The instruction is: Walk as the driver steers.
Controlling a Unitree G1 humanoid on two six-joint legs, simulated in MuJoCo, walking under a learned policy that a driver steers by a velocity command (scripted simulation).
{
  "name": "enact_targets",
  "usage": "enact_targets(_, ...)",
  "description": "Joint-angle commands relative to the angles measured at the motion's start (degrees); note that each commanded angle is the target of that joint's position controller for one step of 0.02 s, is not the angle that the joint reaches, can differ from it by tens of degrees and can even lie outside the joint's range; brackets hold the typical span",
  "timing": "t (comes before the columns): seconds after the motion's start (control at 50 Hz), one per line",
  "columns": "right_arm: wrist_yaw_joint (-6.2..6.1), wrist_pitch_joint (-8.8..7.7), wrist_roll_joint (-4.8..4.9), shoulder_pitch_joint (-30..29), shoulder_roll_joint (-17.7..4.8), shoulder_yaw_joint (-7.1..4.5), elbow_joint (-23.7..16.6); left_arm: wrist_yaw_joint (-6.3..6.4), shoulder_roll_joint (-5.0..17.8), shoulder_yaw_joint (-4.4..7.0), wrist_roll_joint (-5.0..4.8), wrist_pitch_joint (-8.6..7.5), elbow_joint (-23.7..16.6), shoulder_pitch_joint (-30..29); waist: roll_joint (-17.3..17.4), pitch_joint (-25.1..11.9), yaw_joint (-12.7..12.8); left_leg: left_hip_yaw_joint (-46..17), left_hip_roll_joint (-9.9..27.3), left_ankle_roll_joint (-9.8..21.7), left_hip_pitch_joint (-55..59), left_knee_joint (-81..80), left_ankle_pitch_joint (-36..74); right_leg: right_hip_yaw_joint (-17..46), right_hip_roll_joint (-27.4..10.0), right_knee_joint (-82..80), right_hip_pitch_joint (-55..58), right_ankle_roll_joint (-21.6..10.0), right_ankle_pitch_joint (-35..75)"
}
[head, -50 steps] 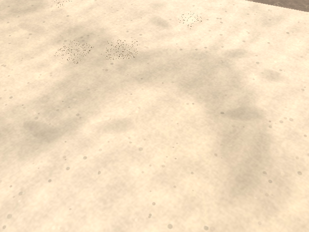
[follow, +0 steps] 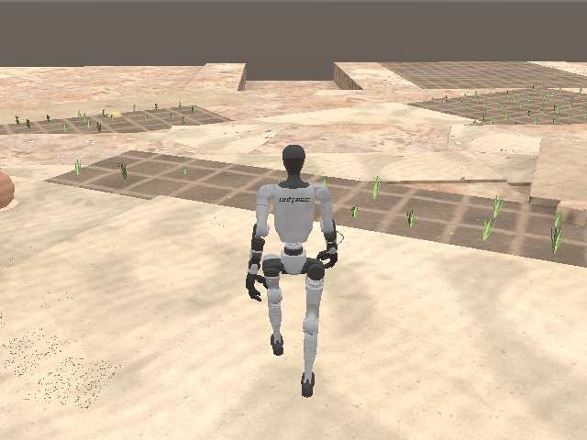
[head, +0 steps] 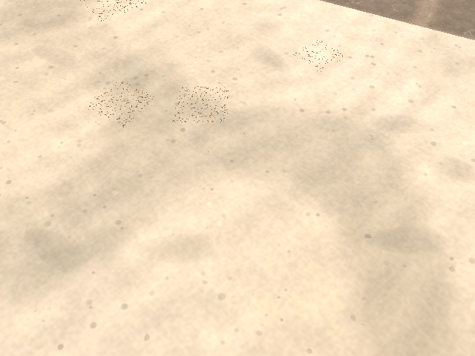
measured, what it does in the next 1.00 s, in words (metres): walks ahead, turning left: left foot, then right foot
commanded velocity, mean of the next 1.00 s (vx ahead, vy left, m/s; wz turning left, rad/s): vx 0.49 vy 0.00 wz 0.37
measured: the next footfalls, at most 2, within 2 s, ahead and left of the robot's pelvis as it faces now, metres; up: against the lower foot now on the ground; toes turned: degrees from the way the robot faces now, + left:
left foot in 0.08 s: +0.22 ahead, +0.07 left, +0.00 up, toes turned +6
right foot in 0.64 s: +0.58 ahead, -0.01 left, +0.00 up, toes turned +21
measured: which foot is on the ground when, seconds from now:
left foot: up 0.00-0.06, down 0.08-0.66, up 0.68-1.00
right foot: down 0.00-0.06, up 0.08-0.62, down 0.64-1.00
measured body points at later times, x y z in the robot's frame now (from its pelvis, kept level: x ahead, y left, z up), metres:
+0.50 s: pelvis +0.28 +0.04 +0.01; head +0.32 +0.06 +0.46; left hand +0.45 +0.30 -0.09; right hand +0.29 -0.23 -0.12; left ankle +0.18 +0.07 -0.73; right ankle +0.49 -0.09 -0.67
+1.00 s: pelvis +0.57 +0.08 +0.02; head +0.59 +0.09 +0.46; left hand +0.43 +0.30 -0.12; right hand +0.82 -0.06 -0.10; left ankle +0.63 +0.26 -0.68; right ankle +0.54 -0.03 -0.73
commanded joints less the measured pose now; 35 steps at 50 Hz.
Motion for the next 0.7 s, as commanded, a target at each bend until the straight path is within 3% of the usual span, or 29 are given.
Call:
enact_targets(0.02, -0.61, -0.94, 0.03, 3.63, -4.64, -1.33, -1.74, 0.73, 9.28, 1.77, 0.27, -0.60, -1.17, 0.42, -6.21, 0.91, -5.13, 1.91, -4.21, 3.91, 10.48, -1.46, -2.43, -0.22, -15.97, 9.23, -4.31, -4.95, 59.14)
enact_targets(0.04, -0.87, -1.29, -0.01, 10.66, -5.69, -2.08, 0.54, 0.91, 9.96, 2.07, 0.54, -0.19, -1.33, -0.27, -5.96, -2.81, -7.92, 2.26, -6.10, 5.17, 16.65, -2.53, -4.05, -1.40, -15.74, 18.45, -3.69, -4.35, 63.10)
enact_targets(0.06, -1.16, -1.58, -0.42, 18.92, -6.86, -2.96, 3.44, 0.91, 10.52, 2.24, 0.43, 0.24, -1.63, -0.80, -4.85, -6.80, -11.28, 1.72, -6.62, 6.51, 26.53, -5.81, -3.57, -3.02, -14.50, 30.31, -7.33, -3.36, 59.07)
enact_targets(0.08, -1.53, -1.63, -1.51, 26.88, -10.87, -4.30, 4.95, 0.62, 9.40, 1.95, 0.20, 0.41, -3.01, -0.21, -0.65, -11.74, -13.60, -11.70, 3.53, 9.46, 38.64, -6.93, -11.63, -4.15, -12.44, 47.44, -18.49, -2.51, 41.51)
enact_targets(0.1, -1.34, -1.21, -1.67, 27.14, -15.57, -5.32, 4.65, -0.85, 3.43, 1.20, -1.04, 0.30, -4.67, 5.21, 12.26, -16.25, -8.58, -45.69, 19.24, 20.14, 51.65, -15.48, -17.00, -1.97, 0.38, 70.23, -40.63, -0.03, -7.46)
enact_targets(0.12, -0.92, -0.50, 0.39, 22.17, -14.19, -5.07, 4.17, -1.14, 7.89, 2.12, -0.23, 0.03, -6.33, -1.49, 5.61, -13.50, -8.14, -51.10, 17.45, 19.09, 48.90, -22.27, -24.62, 6.84, -1.51, 73.81, -48.43, -1.13, -5.66)
enact_targets(0.14, -1.03, -0.52, 0.65, 16.59, -11.55, -4.32, 2.75, -1.39, 9.51, 2.42, -0.31, -0.67, -9.21, -8.69, 2.55, -5.49, -6.93, -41.60, 16.35, 16.59, 40.81, -22.99, -21.55, 7.22, -4.97, 71.04, -50.93, -1.57, 0.62)
enact_targets(0.16, -0.99, -0.86, 0.55, 14.47, -8.90, -3.65, 2.58, -1.31, 9.57, 2.50, -0.15, -1.24, -9.90, -10.84, -2.46, -2.88, -5.10, -35.85, 14.23, 14.53, 33.83, -24.02, -12.58, 7.23, -7.04, 66.39, -47.83, -1.40, 4.63)
enact_targets(0.2, -1.62, -1.68, 0.68, 13.71, -6.47, -2.73, 2.77, -1.15, 8.09, 2.46, 1.02, 0.11, -10.61, -10.42, -2.76, -1.92, -1.49, -27.45, 9.49, 11.95, 25.23, -24.13, 0.39, 7.61, -8.82, 60.26, -41.00, 0.32, 4.94)
enact_targets(0.24, -1.94, -2.57, 0.93, 16.16, -7.39, -2.72, 3.09, -1.26, 6.78, 2.32, 1.54, 1.88, -11.54, -10.42, -1.67, -2.17, -0.54, -23.97, 7.62, 11.85, 22.77, -24.21, 5.71, 6.81, -8.95, 55.99, -39.50, 2.11, 3.66)
enact_targets(0.3, -2.12, -2.57, 1.16, 19.68, -9.56, -3.06, 2.86, -1.50, 7.22, 2.26, 1.66, 3.26, -14.96, -17.53, -0.18, 0.21, -1.93, -22.57, 5.85, 11.08, 21.23, -26.24, 3.83, 5.12, -9.34, 48.45, -43.79, 4.63, 8.68)
enact_targets(0.36, -1.89, -2.18, 1.15, 23.95, -9.29, -3.00, 2.64, -1.79, 8.09, 2.32, 1.25, 3.60, -18.39, -25.83, 0.94, 1.13, -4.98, -23.24, 5.02, 8.49, 24.79, -26.19, 6.66, 4.62, -8.90, 40.38, -48.26, 6.00, 15.96)
enact_targets(0.42, -2.06, -1.86, 1.03, 27.49, -9.63, -3.08, 2.33, -2.20, 8.30, 2.10, 1.06, 3.61, -20.72, -30.82, 1.85, 0.07, -7.17, -23.68, 4.53, 6.80, 30.32, -23.76, 12.06, 4.71, -7.53, 35.75, -50.22, 6.02, 19.77)
enact_targets(0.52, -2.83, -1.37, 0.12, 30.82, -10.33, -3.22, 1.49, -2.58, 8.52, 1.18, 0.53, 2.93, -25.26, -38.78, 3.46, 0.58, -9.48, -26.17, 5.18, 7.70, 37.73, -18.94, 20.23, 4.26, -4.70, 27.98, -51.04, 5.09, 17.37)
enact_targets(0.56, -3.30, -1.36, -0.06, 29.59, -11.28, -3.53, 0.62, -2.53, 9.46, 1.16, 0.21, 2.31, -26.21, -37.80, 4.31, 0.27, -8.11, -27.45, 5.81, 6.72, 38.00, -16.56, 23.31, 4.92, -3.82, 23.50, -46.01, 3.93, 16.03)
enact_targets(0.58, -3.42, -1.43, -0.02, 27.33, -12.05, -3.74, -0.17, -2.31, 10.26, 1.38, 0.06, 1.99, -25.68, -34.43, 4.71, -0.58, -5.98, -27.07, 5.40, 5.42, 35.87, -14.50, 26.79, 4.82, -2.82, 20.79, -39.53, 3.00, 14.31)
enact_targets(0.62, -2.70, -2.22, 0.37, 24.82, -13.14, -3.94, -0.78, -1.19, 13.12, 2.65, 0.08, 1.03, -21.65, -20.45, 2.85, -7.76, 0.23, -23.79, 2.44, 2.79, 32.45, -1.23, 36.14, 3.23, -1.12, 16.19, -19.92, 0.16, 15.41)
enact_targets(0.64, -2.13, -2.87, 0.92, 24.67, -11.26, -3.45, -1.81, -0.25, 15.83, 3.50, 1.19, 0.38, -20.43, -11.66, 0.49, -14.30, 3.81, -22.16, -0.17, 1.90, 24.93, 11.30, 24.67, 10.51, -9.04, 16.22, -6.11, -2.37, 10.92)
enact_targets(0.66, -2.04, -2.94, 3.35, 31.19, -5.00, -2.25, -3.14, 0.14, 21.54, 4.88, 2.94, 0.73, -20.28, -6.30, -12.59, -23.68, 1.99, -15.42, -8.22, -0.57, 8.26, 30.50, -10.96, 35.22, -26.27, 15.49, 11.14, -9.26, 8.81)
enact_targets(0.68, -2.37, -2.53, 1.81, 33.08, -9.06, -2.73, -2.46, -0.57, 19.66, 5.00, 1.63, 1.74, -19.36, -7.76, -13.72, -23.71, 0.20, -14.21, -8.04, -0.09, 1.74, 37.56, -25.63, 49.40, -28.59, 8.96, 8.08, -12.18, 4.49)
enact_targets(0.7, -2.38, -1.94, 0.46, 29.65, -9.72, -2.89, -1.73, -0.90, 14.42, 3.92, 0.89, 1.92, -20.08, -12.91, -6.38, -12.76, -1.61, -14.37, -4.54, -0.14, -0.56, 39.28, -20.09, 41.86, -26.01, 7.25, -1.78, -11.27, -1.27)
